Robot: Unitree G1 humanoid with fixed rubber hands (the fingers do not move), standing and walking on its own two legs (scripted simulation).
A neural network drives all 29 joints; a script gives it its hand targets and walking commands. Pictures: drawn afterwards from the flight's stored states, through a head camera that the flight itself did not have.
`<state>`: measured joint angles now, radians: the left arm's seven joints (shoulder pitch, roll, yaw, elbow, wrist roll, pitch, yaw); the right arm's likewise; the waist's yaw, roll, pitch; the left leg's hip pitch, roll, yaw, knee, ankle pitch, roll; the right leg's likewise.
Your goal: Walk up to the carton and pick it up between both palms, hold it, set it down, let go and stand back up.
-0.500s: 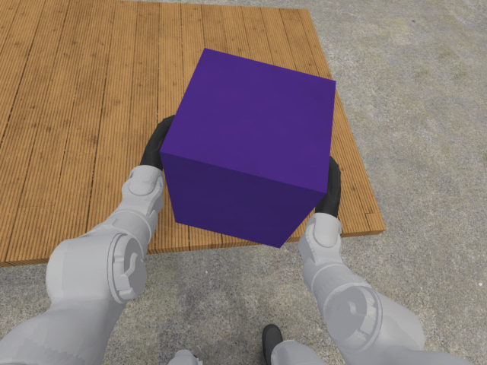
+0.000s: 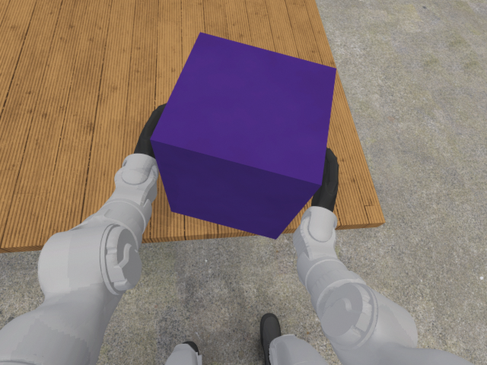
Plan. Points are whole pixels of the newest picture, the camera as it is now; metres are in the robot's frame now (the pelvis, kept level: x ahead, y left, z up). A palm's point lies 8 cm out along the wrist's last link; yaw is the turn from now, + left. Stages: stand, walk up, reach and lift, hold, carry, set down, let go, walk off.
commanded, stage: reach and lift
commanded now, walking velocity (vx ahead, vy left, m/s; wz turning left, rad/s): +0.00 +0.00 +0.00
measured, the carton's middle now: (243, 149) +0.45 -0.03 +0.01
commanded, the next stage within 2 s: none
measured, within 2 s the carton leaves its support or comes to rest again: leaves its support in 1.30 s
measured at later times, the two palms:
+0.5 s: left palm (150, 148) +0.46 +0.12 +0.01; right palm (321, 197) +0.36 -0.16 -0.01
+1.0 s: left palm (151, 152) +0.45 +0.12 +0.01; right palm (325, 197) +0.36 -0.16 -0.01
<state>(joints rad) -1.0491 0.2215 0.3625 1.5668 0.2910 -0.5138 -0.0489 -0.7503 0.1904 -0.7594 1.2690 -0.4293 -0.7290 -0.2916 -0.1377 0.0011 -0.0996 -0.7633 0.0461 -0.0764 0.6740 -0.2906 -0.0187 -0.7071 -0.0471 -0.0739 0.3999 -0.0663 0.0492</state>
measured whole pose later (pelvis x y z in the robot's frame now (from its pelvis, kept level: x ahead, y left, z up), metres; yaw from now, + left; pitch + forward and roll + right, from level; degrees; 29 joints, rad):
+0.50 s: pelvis +0.01 +0.00 +0.00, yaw +0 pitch +23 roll -5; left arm -1.02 0.20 0.29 1.53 0.26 -0.52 -0.04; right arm -0.73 0.16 -0.68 1.33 -0.37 -0.80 -0.32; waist -0.12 0.01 -0.12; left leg -0.76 0.05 -0.08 0.63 -0.27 -0.02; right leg -0.69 -0.04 -0.08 0.32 -0.03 0.04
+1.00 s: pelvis +0.01 -0.01 +0.01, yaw +0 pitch +23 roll -4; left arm -0.91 0.17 0.14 1.42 0.12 -0.50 -0.02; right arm -0.66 0.13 -0.49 1.30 -0.22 -0.79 -0.32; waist -0.09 0.03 -0.14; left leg -0.73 0.06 -0.08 0.59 -0.26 -0.03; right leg -0.64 -0.03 -0.09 0.26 -0.01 0.05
